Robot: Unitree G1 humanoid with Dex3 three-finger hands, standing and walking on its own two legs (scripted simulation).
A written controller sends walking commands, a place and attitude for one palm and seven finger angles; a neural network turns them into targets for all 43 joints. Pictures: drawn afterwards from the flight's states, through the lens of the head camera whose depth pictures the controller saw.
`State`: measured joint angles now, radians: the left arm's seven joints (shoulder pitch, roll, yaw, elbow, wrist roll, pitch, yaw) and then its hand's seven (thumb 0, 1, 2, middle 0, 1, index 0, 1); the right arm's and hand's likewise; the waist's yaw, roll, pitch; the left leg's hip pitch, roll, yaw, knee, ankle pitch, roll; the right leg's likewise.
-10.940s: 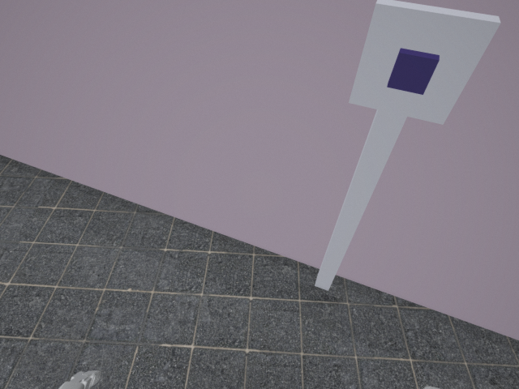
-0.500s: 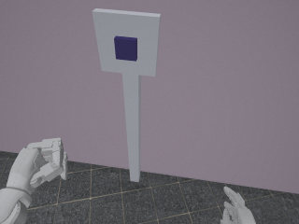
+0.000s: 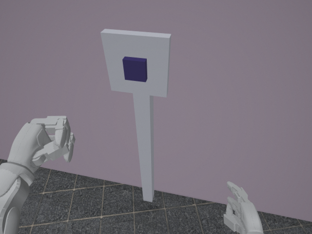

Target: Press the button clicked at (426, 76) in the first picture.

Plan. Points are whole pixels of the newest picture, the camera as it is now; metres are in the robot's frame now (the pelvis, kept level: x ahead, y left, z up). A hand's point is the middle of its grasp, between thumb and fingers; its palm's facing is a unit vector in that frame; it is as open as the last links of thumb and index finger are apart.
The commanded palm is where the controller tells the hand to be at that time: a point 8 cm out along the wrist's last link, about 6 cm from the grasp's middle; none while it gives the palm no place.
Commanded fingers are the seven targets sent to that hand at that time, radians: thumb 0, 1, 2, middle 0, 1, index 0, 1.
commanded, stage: raise the hand and make a fist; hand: left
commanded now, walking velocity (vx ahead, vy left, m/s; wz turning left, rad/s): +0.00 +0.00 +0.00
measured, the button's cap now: (135, 68) +0.49 +0.13 +0.21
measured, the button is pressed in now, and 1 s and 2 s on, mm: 0 0 0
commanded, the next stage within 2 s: aim a knuckle at the button in 0.50 s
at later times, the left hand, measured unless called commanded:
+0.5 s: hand (77, 138) +0.23 +0.19 +0.20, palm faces +0.00 -0.99 -0.11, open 3.1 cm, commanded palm +0.20 +0.24 +0.21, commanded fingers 0.00 0.90 0.90 -1.30 -1.50 -1.30 -1.50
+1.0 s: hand (103, 121) +0.28 +0.16 +0.20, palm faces -0.06 -1.00 -0.05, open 3.1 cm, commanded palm +0.26 +0.21 +0.20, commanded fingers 0.00 0.90 0.90 -1.30 -1.50 -1.30 -1.50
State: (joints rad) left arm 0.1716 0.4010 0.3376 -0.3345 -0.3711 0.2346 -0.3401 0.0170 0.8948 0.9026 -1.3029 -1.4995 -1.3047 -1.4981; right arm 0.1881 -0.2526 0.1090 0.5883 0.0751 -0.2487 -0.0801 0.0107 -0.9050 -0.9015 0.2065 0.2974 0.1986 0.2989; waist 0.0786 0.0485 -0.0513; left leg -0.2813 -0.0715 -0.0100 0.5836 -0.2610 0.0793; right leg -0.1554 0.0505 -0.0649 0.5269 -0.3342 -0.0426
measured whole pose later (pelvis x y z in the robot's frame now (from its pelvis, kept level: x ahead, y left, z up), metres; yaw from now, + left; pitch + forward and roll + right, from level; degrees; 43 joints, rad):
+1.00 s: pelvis -0.01 -0.02 +0.00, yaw -1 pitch -4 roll +0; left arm -0.16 0.34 0.23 -0.11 -0.30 0.34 -0.23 0.02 0.89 0.90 -1.30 -1.50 -1.31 -1.50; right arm 0.17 -0.25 0.11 0.61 0.09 -0.15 -0.09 0.01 -0.91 -0.90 0.20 0.30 0.20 0.30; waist 0.04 0.05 -0.03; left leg -0.25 -0.05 -0.01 0.54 -0.22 0.05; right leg -0.14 0.07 -0.06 0.51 -0.31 -0.07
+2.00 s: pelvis +0.01 -0.03 +0.01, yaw -3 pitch +0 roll +0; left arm -0.48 0.25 0.17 0.36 -0.20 0.19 -0.08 0.02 0.90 0.90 -1.30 -1.50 -1.30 -1.50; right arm 0.27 -0.26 0.05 0.63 0.07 0.00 -0.06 0.01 -0.91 -0.90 0.20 0.30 0.20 0.30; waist -0.02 0.03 -0.05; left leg -0.25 -0.04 0.03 0.48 -0.22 0.04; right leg -0.16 0.08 -0.02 0.47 -0.30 -0.08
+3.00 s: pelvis +0.01 -0.02 +0.01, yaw -3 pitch +1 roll +0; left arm -0.63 0.26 0.17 0.56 -0.20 0.14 -0.08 0.02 0.90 0.90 -1.30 -1.50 -1.30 -1.50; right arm 0.28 -0.26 0.05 0.64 0.08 -0.02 -0.06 0.01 -0.91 -0.90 0.20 0.30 0.20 0.30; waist -0.03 0.03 -0.05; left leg -0.29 -0.05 0.02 0.51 -0.23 0.06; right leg -0.20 0.07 -0.02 0.48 -0.30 -0.07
